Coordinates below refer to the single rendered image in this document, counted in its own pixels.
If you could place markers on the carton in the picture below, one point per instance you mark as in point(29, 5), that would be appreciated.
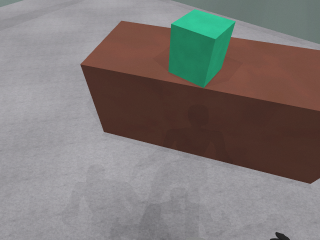
point(198, 45)

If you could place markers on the pedestal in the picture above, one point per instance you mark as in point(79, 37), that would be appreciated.
point(261, 111)

